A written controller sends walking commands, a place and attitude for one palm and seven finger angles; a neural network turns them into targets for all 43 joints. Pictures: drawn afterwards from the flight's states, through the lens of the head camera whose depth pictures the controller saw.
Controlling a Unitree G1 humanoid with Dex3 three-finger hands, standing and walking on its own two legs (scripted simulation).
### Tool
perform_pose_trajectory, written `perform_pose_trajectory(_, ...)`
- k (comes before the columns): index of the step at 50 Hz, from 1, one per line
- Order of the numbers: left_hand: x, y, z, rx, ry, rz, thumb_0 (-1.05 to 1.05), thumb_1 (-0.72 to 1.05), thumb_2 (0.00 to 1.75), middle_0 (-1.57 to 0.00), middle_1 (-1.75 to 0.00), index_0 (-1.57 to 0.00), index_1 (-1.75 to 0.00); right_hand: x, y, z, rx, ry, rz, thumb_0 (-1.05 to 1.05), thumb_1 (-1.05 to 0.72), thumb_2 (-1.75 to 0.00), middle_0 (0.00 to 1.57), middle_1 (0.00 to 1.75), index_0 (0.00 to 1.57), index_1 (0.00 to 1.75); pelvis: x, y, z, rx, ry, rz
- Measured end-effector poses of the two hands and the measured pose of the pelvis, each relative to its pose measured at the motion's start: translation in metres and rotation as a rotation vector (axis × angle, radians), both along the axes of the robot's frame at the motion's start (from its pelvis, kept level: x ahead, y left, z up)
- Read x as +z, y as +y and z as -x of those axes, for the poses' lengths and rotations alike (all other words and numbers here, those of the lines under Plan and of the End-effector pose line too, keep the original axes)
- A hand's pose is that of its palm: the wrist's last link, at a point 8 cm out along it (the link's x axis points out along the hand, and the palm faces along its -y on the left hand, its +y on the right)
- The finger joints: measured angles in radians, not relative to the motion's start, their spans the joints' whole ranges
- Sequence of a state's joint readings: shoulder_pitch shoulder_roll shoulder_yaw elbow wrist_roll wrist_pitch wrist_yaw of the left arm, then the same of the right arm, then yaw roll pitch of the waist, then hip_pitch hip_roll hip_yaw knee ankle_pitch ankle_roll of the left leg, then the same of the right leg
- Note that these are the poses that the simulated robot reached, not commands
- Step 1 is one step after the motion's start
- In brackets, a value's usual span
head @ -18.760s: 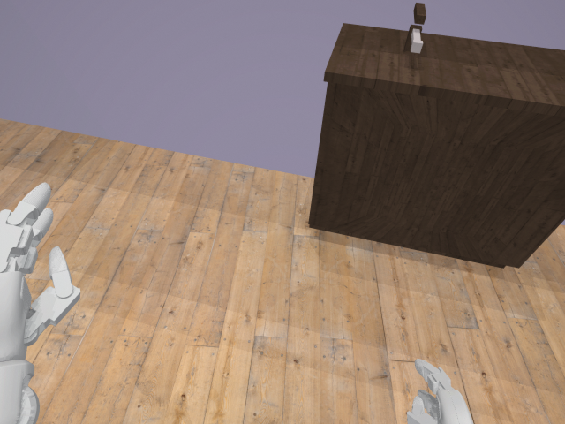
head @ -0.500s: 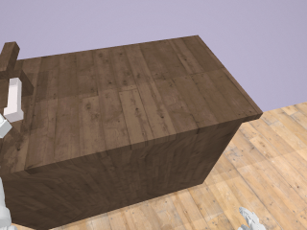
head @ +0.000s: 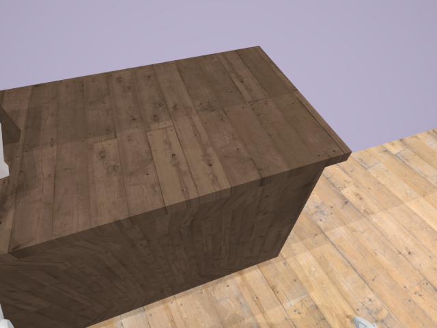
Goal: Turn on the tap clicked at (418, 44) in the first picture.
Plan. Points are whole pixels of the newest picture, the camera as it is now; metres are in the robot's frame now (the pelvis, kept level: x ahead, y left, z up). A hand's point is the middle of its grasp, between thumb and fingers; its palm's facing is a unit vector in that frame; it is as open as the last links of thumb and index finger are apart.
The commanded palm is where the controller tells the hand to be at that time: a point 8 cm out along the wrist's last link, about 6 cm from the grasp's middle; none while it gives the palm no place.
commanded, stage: push the lever round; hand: left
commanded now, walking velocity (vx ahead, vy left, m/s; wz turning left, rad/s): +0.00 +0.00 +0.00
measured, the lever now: out of the picture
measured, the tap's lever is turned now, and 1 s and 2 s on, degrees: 10 35 68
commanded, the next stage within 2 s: none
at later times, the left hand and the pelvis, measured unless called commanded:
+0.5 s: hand (13, 174) +0.34 +0.36 +0.11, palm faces +0.68 -0.73 -0.06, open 7.8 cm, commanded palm +0.29 +0.38 +0.11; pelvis +0.01 +0.03 +0.01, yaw +0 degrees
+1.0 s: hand (39, 166) +0.35 +0.32 +0.12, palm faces +0.75 -0.66 -0.05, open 7.8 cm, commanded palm +0.31 +0.34 +0.11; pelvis +0.00 +0.01 +0.00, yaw +2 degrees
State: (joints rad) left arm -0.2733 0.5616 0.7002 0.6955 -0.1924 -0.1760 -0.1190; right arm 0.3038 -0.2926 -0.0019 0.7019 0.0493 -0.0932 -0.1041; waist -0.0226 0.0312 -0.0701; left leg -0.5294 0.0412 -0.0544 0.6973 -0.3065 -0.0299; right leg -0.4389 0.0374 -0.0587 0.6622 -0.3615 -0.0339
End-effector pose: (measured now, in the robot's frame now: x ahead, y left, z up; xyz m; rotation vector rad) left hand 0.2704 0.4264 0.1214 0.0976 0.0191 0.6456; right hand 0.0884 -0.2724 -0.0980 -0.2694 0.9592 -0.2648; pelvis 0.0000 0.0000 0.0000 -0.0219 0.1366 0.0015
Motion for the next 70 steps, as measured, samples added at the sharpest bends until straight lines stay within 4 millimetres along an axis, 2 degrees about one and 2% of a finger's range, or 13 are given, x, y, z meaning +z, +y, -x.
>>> perform_pose_trajectory(7, -0.007, -0.005, -0.004, 0.005, 0.012, 0.042, 0.01, 0.89, 0.9, -0.15, -0.15, -0.15, -0.15, 0.003, 0.017, -0.018, 0.022, -0.04, -0.017, 0.01, -0.9, -0.9, 0.2, 0.3, 0.2, 0.3, 0.002, 0.01, -0.003, 0.005, -0.004, 0.004)
perform_pose_trajectory(19, -0.008, -0.034, -0.013, 0.053, -0.031, 0.042, 0.01, 0.91, 0.9, -0.15, -0.15, -0.15, -0.15, 0.01, 0.053, -0.058, 0.086, -0.118, -0.061, 0.01, -0.9, -0.9, 0.2, 0.3, 0.21, 0.3, 0.005, 0.024, -0.011, 0.007, -0.029, 0.001)
perform_pose_trajectory(29, -0.004, -0.043, -0.013, 0.124, -0.028, 0.039, 0.01, 0.9, 0.9, -0.15, -0.15, -0.15, -0.15, 0.014, 0.062, -0.076, 0.121, -0.142, -0.072, 0.01, -0.9, -0.9, 0.2, 0.3, 0.21, 0.3, 0.005, 0.026, -0.013, 0.012, -0.041, 0.0)
perform_pose_trajectory(43, -0.004, -0.068, -0.01, 0.189, -0.031, 0.052, 0.01, 0.91, 0.91, -0.15, -0.15, -0.15, -0.15, 0.011, 0.048, -0.063, 0.112, -0.118, -0.062, 0.01, -0.9, -0.9, 0.2, 0.3, 0.21, 0.3, 0.004, 0.017, -0.004, 0.022, -0.06, -0.004)
perform_pose_trajectory(55, 0.0, -0.098, -0.037, 0.225, -0.02, 0.051, 0.02, 0.91, 0.91, -0.15, -0.15, -0.15, -0.15, 0.0, 0.034, -0.04, 0.088, -0.073, -0.067, 0.01, -0.9, -0.9, 0.2, 0.3, 0.21, 0.3, 0.002, 0.006, 0.005, 0.022, -0.044, -0.007)
perform_pose_trajectory(70, -0.003, -0.104, -0.056, 0.314, 0.002, 0.048, 0.01, 0.9, 0.91, -0.15, -0.15, -0.15, -0.15, -0.007, 0.016, -0.019, 0.049, 0.006, -0.057, 0.01, -0.9, -0.9, 0.2, 0.3, 0.2, 0.3, 0.001, 0.0, -0.001, 0.021, -0.024, -0.008)
